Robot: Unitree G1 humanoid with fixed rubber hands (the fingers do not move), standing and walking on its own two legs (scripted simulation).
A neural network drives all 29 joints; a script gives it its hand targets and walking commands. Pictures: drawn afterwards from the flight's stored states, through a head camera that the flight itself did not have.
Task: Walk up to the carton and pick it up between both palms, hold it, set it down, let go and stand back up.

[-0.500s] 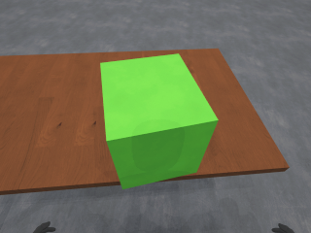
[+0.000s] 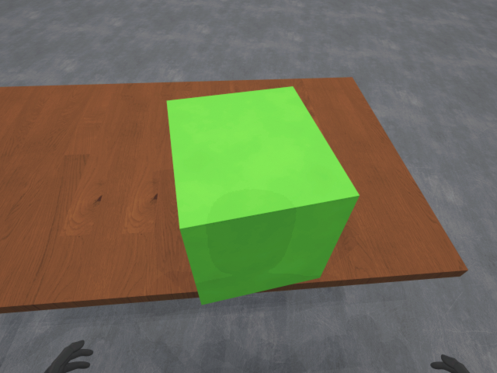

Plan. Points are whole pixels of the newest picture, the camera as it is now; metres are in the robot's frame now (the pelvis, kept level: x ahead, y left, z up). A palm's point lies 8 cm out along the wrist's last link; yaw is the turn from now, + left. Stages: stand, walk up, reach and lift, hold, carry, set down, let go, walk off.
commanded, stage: walk up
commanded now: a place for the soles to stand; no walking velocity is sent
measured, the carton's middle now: (247, 194) +0.41 +0.02 +0.05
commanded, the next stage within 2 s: reach and lift in 0.08 s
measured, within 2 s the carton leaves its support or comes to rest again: neither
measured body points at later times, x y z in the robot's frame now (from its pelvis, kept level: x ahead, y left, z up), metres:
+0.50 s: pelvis -0.01 +0.01 +0.00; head +0.03 +0.02 +0.45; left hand +0.18 +0.30 -0.07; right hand +0.15 -0.32 -0.06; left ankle +0.01 +0.14 -0.74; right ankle +0.00 -0.14 -0.74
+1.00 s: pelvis -0.02 +0.01 +0.01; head -0.02 +0.02 +0.46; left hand +0.19 +0.26 -0.01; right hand +0.16 -0.30 +0.00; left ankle +0.01 +0.14 -0.74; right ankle +0.00 -0.14 -0.74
